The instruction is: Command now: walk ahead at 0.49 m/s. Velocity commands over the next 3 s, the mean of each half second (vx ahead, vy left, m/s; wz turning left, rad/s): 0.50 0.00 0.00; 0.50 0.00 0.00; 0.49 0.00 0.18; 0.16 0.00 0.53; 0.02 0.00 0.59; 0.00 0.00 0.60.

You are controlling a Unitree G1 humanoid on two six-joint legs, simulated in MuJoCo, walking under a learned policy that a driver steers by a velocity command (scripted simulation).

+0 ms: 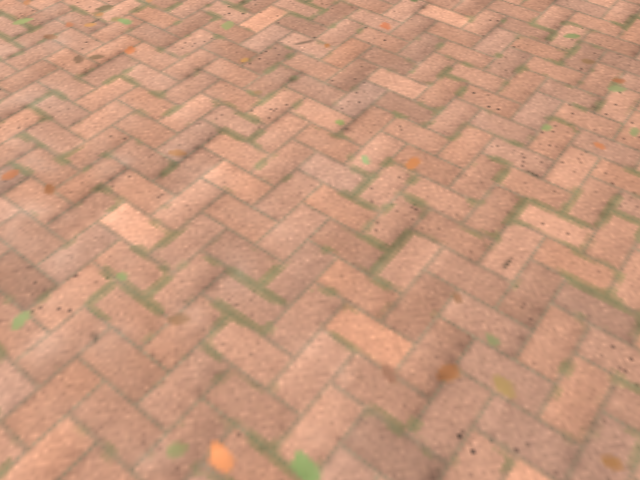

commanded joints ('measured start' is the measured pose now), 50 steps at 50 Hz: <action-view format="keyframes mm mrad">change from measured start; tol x32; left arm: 1 -135 41 -4 -83 -7 -15 -17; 9 407 295 80 45 4 -23 -28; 50 47 50 22 -48 6 -3 9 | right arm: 1 42 -160 -31 -21 8 1 -7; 30 -476 -73 -10 -228 15 -3 37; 36 82 -319 -100 -89 -10 -1 28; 50 -71 -147 -32 -78 -7 -11 -2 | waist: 1 -6 72 94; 9 151 -288 -380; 50 50 87 38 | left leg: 1 -38 286 -123 -63 165 144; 7 3 258 -64 365 636 68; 9 -606 0 -57 1012 -317 -29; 11 -779 99 -168 1138 -266 14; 31 -661 149 -62 324 212 3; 35 -1 157 -97 340 170 105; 37 431 462 -809 117 -93 297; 42 -159 300 -315 -11 84 163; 50 -151 253 -143 -84 239 150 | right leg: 1 12 30 -29 -82 7 -4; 7 479 115 -84 -157 -145 -108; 9 1096 -277 635 -276 -369 -331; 17 524 -107 172 -499 -88 -228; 34 743 -90 -27 -170 424 -120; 38 -89 116 81 719 -609 -40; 50 -3 -11 0 111 -12 1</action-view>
